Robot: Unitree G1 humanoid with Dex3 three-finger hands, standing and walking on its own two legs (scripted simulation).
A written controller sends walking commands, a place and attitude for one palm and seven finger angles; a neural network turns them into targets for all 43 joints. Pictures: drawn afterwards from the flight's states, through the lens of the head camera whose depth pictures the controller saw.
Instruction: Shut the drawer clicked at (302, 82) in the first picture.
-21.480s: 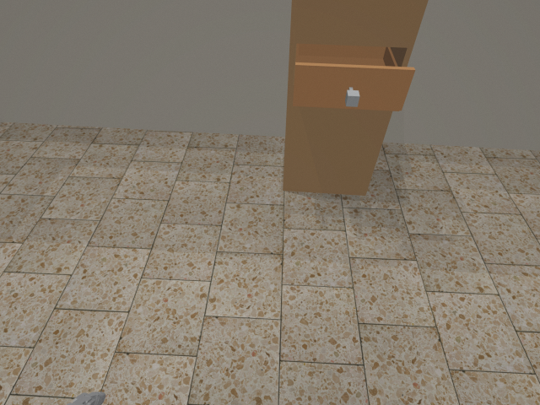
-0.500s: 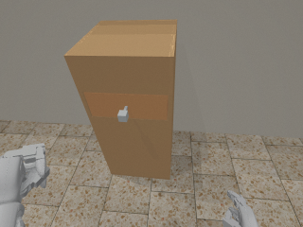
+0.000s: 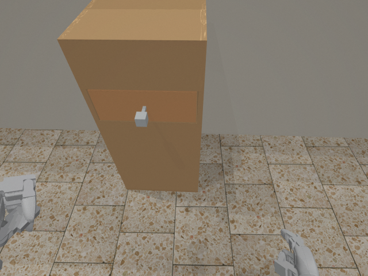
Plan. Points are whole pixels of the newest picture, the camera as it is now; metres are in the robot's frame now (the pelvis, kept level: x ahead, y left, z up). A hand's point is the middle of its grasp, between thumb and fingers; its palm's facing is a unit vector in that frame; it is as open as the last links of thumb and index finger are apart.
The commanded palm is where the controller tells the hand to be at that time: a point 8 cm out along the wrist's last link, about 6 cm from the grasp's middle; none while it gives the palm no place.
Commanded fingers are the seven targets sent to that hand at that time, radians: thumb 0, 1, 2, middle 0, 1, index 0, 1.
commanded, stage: step back with the hand held close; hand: left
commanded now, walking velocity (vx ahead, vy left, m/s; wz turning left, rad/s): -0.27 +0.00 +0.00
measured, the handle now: (142, 115) +0.65 +0.19 -0.09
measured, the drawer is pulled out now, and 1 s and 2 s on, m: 0.00 0.00 0.00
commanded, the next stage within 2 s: stop stepping back and stand still in 0.82 s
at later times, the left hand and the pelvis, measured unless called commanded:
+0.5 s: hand out of the picture +0.12 +0.25 +0.16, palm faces +0.41 -0.81 -0.42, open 3.2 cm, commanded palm +0.05 +0.30 +0.18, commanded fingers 0.00 0.90 0.90 -1.40 -1.60 -1.40 -1.60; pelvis -0.06 +0.01 -0.02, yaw +4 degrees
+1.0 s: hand out of the picture +0.03 +0.21 +0.17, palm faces +0.23 -0.82 -0.52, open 3.2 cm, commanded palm -0.02 +0.26 +0.18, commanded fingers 0.00 0.90 0.90 -1.40 -1.60 -1.40 -1.60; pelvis -0.16 -0.02 -0.01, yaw -2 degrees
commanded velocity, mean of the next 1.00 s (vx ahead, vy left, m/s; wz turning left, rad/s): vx -0.29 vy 0.01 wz -0.03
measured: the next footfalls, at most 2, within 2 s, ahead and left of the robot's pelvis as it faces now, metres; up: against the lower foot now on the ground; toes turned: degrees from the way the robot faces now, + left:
right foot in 0.86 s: -0.18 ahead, -0.07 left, +0.00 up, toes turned +0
left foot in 1.04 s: -0.06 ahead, +0.09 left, +0.00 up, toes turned +0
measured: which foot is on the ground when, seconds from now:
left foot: down 0.00-0.92, up 0.94-1.00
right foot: down 0.00-0.54, up 0.56-0.84, down 0.86-1.00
